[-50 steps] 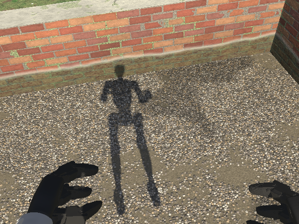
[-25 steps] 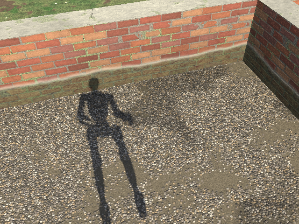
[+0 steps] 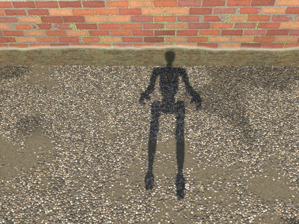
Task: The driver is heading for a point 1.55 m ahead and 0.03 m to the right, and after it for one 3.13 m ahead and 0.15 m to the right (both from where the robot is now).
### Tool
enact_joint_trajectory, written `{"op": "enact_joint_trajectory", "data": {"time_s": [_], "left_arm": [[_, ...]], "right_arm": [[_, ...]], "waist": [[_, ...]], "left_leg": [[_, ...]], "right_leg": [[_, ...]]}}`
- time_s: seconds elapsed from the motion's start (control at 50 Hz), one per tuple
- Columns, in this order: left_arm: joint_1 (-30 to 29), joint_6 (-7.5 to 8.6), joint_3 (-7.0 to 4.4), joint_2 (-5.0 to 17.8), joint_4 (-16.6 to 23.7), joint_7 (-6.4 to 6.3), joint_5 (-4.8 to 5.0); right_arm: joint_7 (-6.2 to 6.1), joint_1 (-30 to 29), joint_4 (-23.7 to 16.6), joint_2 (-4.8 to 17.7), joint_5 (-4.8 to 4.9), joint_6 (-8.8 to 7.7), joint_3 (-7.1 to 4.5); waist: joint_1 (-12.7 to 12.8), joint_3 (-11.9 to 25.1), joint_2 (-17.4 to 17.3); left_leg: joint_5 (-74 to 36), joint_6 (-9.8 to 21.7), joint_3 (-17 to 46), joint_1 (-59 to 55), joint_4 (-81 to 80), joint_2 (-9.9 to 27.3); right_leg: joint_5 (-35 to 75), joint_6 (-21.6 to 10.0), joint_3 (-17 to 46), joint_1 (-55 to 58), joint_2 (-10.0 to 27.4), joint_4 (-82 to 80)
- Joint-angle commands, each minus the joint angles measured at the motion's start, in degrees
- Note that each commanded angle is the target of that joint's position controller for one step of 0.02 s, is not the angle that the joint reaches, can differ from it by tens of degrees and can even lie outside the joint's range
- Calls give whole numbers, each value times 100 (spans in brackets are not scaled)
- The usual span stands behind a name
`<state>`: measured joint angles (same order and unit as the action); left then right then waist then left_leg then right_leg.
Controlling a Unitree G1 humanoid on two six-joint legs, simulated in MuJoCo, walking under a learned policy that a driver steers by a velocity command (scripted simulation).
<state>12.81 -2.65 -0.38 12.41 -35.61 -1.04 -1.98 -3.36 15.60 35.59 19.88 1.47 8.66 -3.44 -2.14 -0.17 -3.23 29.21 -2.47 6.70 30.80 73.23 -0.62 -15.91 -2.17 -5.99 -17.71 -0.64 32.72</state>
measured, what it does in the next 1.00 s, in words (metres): steps on the spot: left foot, then right foot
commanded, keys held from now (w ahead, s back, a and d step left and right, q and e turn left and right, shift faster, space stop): w+q+shift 0.16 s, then q+shift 0.16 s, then e+shift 0.68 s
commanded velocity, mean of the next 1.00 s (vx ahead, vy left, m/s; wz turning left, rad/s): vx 0.23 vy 0.00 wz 0.06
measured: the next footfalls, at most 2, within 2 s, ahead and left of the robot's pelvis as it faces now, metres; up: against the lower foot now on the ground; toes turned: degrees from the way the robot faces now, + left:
left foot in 0.24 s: +0.01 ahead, +0.14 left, +0.00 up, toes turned +17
right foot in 0.52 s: +0.07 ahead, -0.09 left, +0.00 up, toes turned +21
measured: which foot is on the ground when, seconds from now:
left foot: up 0.00-0.22, down 0.24-0.56, up 0.58-0.80, down 0.82-1.00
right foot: down 0.00-0.26, up 0.28-0.50, down 0.52-0.84, up 0.86-1.00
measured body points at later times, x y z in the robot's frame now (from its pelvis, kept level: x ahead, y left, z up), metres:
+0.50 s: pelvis -0.01 +0.00 +0.00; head +0.00 +0.03 +0.45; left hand +0.05 +0.31 -0.10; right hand +0.23 -0.17 -0.08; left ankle -0.03 +0.13 -0.73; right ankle +0.03 -0.11 -0.72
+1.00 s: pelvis -0.02 +0.07 +0.01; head +0.00 +0.08 +0.46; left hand +0.11 +0.37 -0.09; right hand +0.14 -0.18 -0.07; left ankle +0.03 +0.16 -0.73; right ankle -0.06 -0.08 -0.61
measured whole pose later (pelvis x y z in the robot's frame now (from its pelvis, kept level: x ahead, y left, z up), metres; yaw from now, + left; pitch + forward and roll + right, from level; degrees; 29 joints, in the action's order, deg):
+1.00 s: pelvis -0.02 +0.07 +0.01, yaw -6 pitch +1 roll +1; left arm 15.0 -8.6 -4.2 21.1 -34.8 -3.8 2.0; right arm -1.5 9.1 34.5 12.6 -2.1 2.5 -0.3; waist 2.5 -1.7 2.2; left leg 9.8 2.9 -5.4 16.1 24.8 -0.7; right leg -25.5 3.0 7.4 -34.0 -2.8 77.1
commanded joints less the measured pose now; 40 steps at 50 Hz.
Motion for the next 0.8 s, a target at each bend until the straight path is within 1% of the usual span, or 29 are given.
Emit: {"op": "enact_joint_trajectory", "data": {"time_s": [0.02, 0.04, 0.08, 0.12, 0.14, 0.18, 0.2, 0.24, 0.26, 0.28, 0.3, 0.32, 0.34, 0.38, 0.42, 0.44, 0.46, 0.48, 0.5, 0.52, 0.54, 0.56, 0.58, 0.64, 0.68, 0.72, 0.74, 0.76, 0.8], "left_arm": [[-1150, 262, -226, 763, 565, -73, 163], [-1068, 291, -217, 765, 642, -4, 48], [-717, 281, -248, 876, 467, 74, -108], [-641, 191, -281, 991, 361, 163, -131], [-646, 139, -274, 1034, 299, 177, -115], [-815, 55, -331, 1240, 190, 200, -85], [-688, -14, -406, 1317, 3, 159, -43], [-1112, -128, -411, 1321, -59, 78, 81], [-1285, -128, -388, 1199, -55, 45, 103], [-1248, -58, -332, 940, 63, -18, 70], [-1935, 131, -278, 907, 360, -45, 145], [-2140, 310, -294, 888, 430, 16, 302], [-1948, 327, -368, 1079, 414, 70, 325], [-1158, 264, -324, 1119, 173, 53, 137], [-710, 116, -48, 550, 27, 129, 11], [-521, 69, 108, 220, -139, 207, -1], [-414, 62, 171, 143, -256, 266, 28], [-165, 42, 176, 183, -330, 296, 36], [-427, 40, 225, 320, -40, 351, -37], [-682, 51, 142, 825, 196, 347, -46], [-776, 43, 75, 1275, 367, 307, 8], [-962, 26, -58, 1703, 380, 261, 169], [-830, 35, -88, 1616, 471, 218, 244], [243, -125, -200, 1673, 308, 4, 88], [123, -304, -246, 1551, 477, -114, 55], [133, -595, -308, 1370, 533, -158, 87], [122, -639, -374, 1421, 534, -237, 180], [46, -668, -398, 1463, 543, -266, 236], [-300, -671, -403, 1492, 701, -279, 335]], "right_arm": [[-109, 409, -496, 433, 8, 64, -143], [-65, 255, -625, 160, -66, 68, -3], [4, 120, -880, -114, -107, 60, 191], [81, -241, -1205, -284, -137, 21, 350], [133, -391, -1342, -266, -215, 2, 389], [192, -482, -1507, -123, -168, -25, 377], [172, -419, -1519, 31, -56, -9, 334], [166, 182, -1315, 182, -84, 13, 225], [138, 782, -1077, 386, -129, 32, 110], [51, 1149, -791, 1057, 54, -7, -145], [12, 1059, -994, 1201, -26, -59, -202], [-43, 655, -1134, 1091, -272, -164, -142], [-143, -181, -1319, 794, -298, -228, -18], [-226, -788, -1395, 193, -195, -223, 222], [-164, -866, -1271, -406, -356, -206, 502], [-108, -559, -1051, -650, -387, -219, 580], [-30, -237, -843, -583, -352, -254, 543], [48, -199, -704, -403, -299, -289, 482], [139, -429, -789, -315, -281, -374, 486], [137, -406, -799, -5, -250, -406, 368], [94, -274, -829, 145, -272, -413, 304], [100, -339, -1029, 33, -367, -425, 336], [64, -573, -1012, 250, -373, -487, 252], [117, -1248, -1209, 143, -335, -647, 240], [255, -1244, -1203, -70, -373, -717, 285], [380, -1317, -1151, -316, -352, -757, 347], [342, -1389, -1086, -370, -243, -760, 363], [314, -1374, -1034, -443, -222, -783, 352], [270, -781, -804, -377, -315, -787, 250]], "waist": [[-412, -72, 827], [-279, -157, 486], [-82, 88, 539], [120, 167, 571], [208, 208, 543], [248, 249, 683], [308, 516, 925], [-65, 822, 772], [-241, 929, 371], [-206, 692, -1012], [-584, 380, -1313], [-431, 396, -796], [-14, 202, -632], [283, 724, -463], [451, 1025, -503], [332, 1070, -549], [167, 996, -575], [249, 895, -626], [256, 578, -577], [19, 235, -192], [-291, 42, 523], [-457, -377, 1503], [-154, -584, 1521], [358, 110, 1108], [228, 380, 783], [321, 549, 879], [432, 617, 938], [382, 568, 1003], [123, 741, 1114]], "left_leg": [[-655, 195, -61, 277, 283, 456], [-974, 344, 15, 335, -32, 485], [-844, 533, -26, 310, -984, 650], [-651, 590, -290, 141, -1944, 780], [-573, 566, -463, 68, -2301, 759], [-627, 508, -646, -70, -2857, 774], [-434, 546, -714, -308, -3279, 723], [-1430, 828, -966, -1181, -4114, 494], [-2312, 1127, -679, -1904, -4307, 506], [-2547, 1825, 976, -2020, -4653, 1050], [-2025, 2502, 2644, -2298, -5395, 1706], [-1657, 2576, 2705, -2060, -5651, 1786], [-2421, 2262, 2029, -1961, -5427, 1691], [-3270, 1770, 1099, -1977, -4975, 1508], [-3197, 1380, 447, -1809, -4831, 1159], [-2611, 1245, 270, -1858, -4853, 1065], [-1798, 1204, 298, -1747, -5001, 1067], [-1000, 1164, 192, -1296, -5053, 960], [-800, 996, 244, -1083, -4972, 890], [-495, 782, 165, -1194, -4697, 637], [-223, 559, -91, -1314, -4096, 264], [-386, 270, -396, -1338, -3735, 7], [-522, 137, -403, -960, -3304, -97], [343, 74, 216, 998, -1857, -157], [234, -4, 338, 934, -1965, -106], [-124, 106, 194, 364, -2772, -91], [-613, 166, 7, -182, -3377, -229], [-881, 183, -116, -524, -3876, -372], [-2063, 253, -384, -1808, -4937, -389]], "right_leg": [[292, -615, 1092, -90, 1493, -1876], [1091, -561, 913, 227, 1484, -1637], [2042, -579, 589, 963, 1601, -1394], [2219, -600, 303, 1160, 1703, -1384], [1994, -676, 287, 1158, 1799, -1451], [1635, -833, 185, 1155, 1944, -1463], [1105, -873, 84, 1378, 1891, -1368], [550, -563, -157, 1224, 1708, -964], [572, -258, -406, 761, 1349, -207], [-705, 262, -1069, -300, 202, 1108], [-1868, 514, -287, -1718, -288, 2860], [-1557, 488, 684, -2148, -236, 3695], [-1096, 485, 883, -2392, -230, 4150], [-810, 457, 1092, -1842, 66, 3437], [-921, 406, 929, -744, 161, 1913], [-1129, 322, 850, -218, 182, 940], [-923, 275, 675, 311, 86, 362], [-136, 246, 405, 1052, -57, -42], [266, 132, 581, 1084, -33, -396], [1275, -86, 1043, 575, 177, -556], [1916, -416, 1793, 61, 546, -883], [973, -964, 2866, -770, 920, -1470], [957, -1285, 3277, -538, 1097, -1702], [2628, -1886, 4045, 1745, 1553, -1211], [3520, -1763, 3659, 1749, 1454, -945], [2182, -1377, 3380, 1555, 1074, -1123], [1402, -1149, 3301, 1226, 857, -1230], [1161, -1074, 3332, 1036, 732, -1245], [457, -766, 3345, 406, 516, -1077]]}}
